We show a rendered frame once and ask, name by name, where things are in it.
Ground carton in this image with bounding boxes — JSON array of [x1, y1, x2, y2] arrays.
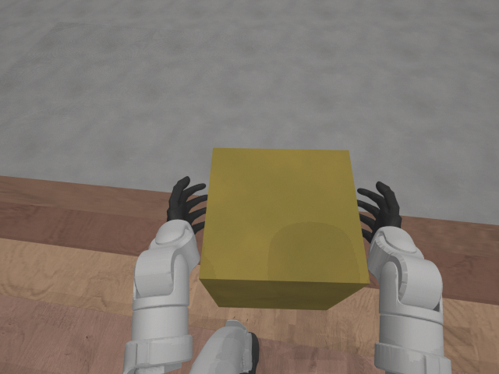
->
[[199, 148, 370, 310]]

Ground robot right hand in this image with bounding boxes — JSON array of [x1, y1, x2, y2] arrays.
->
[[357, 182, 402, 243]]

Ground robot left hand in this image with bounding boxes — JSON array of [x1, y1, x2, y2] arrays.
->
[[167, 176, 208, 234]]

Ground robot left forearm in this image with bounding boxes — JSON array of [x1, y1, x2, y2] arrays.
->
[[122, 220, 200, 374]]

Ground robot left foot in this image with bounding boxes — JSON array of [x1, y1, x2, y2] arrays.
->
[[240, 332, 259, 374]]

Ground left robot shin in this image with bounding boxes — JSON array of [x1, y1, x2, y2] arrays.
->
[[225, 319, 253, 373]]

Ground robot right forearm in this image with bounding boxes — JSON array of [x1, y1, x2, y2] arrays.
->
[[366, 226, 452, 374]]

